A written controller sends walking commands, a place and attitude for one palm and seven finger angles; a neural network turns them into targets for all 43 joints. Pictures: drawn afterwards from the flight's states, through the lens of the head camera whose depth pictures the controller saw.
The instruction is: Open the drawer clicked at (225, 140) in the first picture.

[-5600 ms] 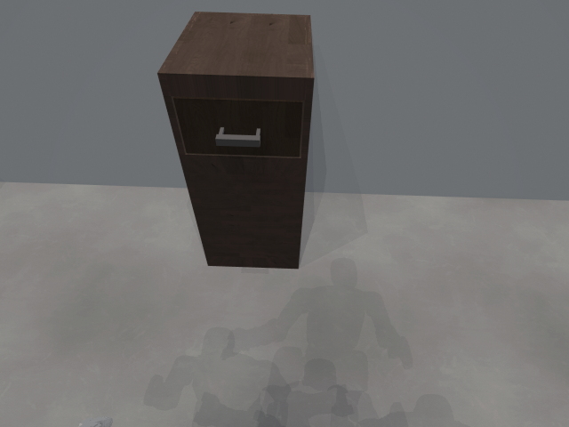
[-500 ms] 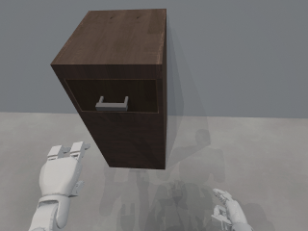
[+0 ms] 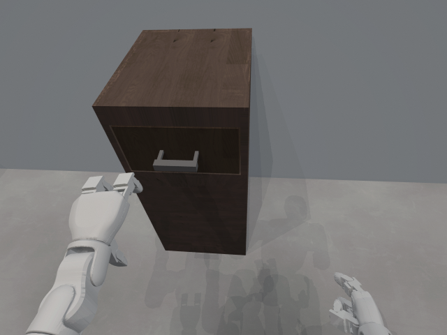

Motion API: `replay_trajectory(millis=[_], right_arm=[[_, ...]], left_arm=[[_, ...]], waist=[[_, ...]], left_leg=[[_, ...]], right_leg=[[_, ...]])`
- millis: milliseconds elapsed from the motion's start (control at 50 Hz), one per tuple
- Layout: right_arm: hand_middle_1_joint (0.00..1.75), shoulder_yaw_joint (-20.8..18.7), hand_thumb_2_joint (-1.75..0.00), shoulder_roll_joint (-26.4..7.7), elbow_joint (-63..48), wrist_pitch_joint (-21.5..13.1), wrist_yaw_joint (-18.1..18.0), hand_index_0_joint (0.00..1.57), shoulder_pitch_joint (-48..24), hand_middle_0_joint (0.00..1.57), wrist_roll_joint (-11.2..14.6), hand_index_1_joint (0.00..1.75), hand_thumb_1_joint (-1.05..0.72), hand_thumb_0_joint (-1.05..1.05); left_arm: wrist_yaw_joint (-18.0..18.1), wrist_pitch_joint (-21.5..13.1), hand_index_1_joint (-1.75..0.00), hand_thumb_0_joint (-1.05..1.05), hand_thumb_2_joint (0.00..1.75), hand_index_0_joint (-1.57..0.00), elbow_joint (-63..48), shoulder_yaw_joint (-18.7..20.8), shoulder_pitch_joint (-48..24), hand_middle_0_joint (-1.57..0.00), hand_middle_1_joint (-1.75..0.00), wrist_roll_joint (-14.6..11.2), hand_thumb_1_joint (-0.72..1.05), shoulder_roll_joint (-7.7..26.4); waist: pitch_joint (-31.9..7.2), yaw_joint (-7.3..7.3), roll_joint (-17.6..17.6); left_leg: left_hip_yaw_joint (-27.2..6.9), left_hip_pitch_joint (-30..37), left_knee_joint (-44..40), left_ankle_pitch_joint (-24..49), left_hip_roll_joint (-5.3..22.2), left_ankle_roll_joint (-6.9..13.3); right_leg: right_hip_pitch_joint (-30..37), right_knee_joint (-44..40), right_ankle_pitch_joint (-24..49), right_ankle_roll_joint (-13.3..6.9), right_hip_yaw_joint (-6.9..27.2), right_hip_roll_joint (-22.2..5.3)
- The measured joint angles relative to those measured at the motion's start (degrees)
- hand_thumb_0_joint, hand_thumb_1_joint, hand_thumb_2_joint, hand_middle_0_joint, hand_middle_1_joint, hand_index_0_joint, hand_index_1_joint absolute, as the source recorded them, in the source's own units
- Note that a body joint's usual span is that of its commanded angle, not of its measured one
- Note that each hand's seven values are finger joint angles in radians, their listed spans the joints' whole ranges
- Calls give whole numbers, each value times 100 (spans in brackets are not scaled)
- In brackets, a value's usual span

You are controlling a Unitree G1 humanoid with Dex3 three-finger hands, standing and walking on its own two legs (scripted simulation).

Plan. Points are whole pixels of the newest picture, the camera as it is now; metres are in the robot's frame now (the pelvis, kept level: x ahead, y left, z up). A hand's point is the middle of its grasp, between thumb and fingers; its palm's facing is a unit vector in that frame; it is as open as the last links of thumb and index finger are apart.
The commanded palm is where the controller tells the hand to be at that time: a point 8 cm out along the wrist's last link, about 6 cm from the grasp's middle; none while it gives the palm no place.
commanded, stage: raise the hand with hooked fingers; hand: left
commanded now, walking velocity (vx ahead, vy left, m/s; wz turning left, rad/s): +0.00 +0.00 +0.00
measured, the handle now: (177, 159) +0.55 +0.21 -0.07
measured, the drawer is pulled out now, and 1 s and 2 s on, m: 0.00 0.00 0.00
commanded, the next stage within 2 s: move the hooked fingers above the handle in 0.64 s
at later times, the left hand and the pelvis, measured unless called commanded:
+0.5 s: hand (114, 203) +0.30 +0.24 +0.08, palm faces +0.02 -0.09 -1.00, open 13.8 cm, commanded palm +0.28 +0.24 +0.14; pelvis +0.00 +0.00 +0.01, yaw +0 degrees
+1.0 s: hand (127, 200) +0.32 +0.23 +0.07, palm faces +0.00 -0.06 -1.00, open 13.8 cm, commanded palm +0.31 +0.23 +0.12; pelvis -0.01 -0.01 +0.01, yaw +1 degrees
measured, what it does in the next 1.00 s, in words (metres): stands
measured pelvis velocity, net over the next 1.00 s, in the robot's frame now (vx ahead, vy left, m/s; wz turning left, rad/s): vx -0.01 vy -0.01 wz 0.02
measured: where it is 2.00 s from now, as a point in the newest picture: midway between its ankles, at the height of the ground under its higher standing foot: outside the picture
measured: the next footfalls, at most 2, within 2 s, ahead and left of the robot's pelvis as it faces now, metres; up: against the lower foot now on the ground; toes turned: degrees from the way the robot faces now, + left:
none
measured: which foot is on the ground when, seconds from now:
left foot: down 0.00-1.00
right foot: down 0.00-1.00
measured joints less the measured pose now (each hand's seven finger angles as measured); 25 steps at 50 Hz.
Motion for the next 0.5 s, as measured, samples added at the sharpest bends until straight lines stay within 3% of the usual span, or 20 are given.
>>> replay_trajectory(millis=[120, 260, 400, 500], right_arm=[[30, 185, -90, 142, -22, 41, -7, 20, -63, 20, 27, 30, -91, 1], [30, 238, -90, 139, 93, 79, -26, 20, 34, 21, 47, 30, -90, 0], [30, 123, -90, -10, 149, 146, 22, 20, 228, 21, 71, 30, -90, 1], [30, 14, -90, -118, 163, 159, 37, 20, 346, 20, 69, 30, -91, 1]], left_arm=[[-407, -12, -118, 0, 32, -32, 166, -49, -469, -32, -117, -41, -45, 120], [-762, -185, -120, 0, 31, -32, 323, -2, -921, -32, -119, -156, -48, 307], [-943, -347, -120, 0, 31, -32, 333, 173, -944, -32, -120, -307, -49, 364], [-860, -530, -120, 0, 31, -32, 236, 195, -749, -32, -120, -292, -49, 338]], waist=[[71, 97, 36], [137, 114, 73], [123, 41, 104], [154, 18, 76]], left_leg=[[-61, 254, -268, 132, -11, -2], [-127, 406, -469, 234, -15, -7], [-89, 438, -630, 314, -12, -4], [-64, 395, -653, 340, -9, -7]], right_leg=[[291, -288, 117, 1, -65, -4], [487, -525, 213, -1, -135, -3], [495, -671, 300, 5, -99, 11], [433, -672, 322, 0, -73, 16]])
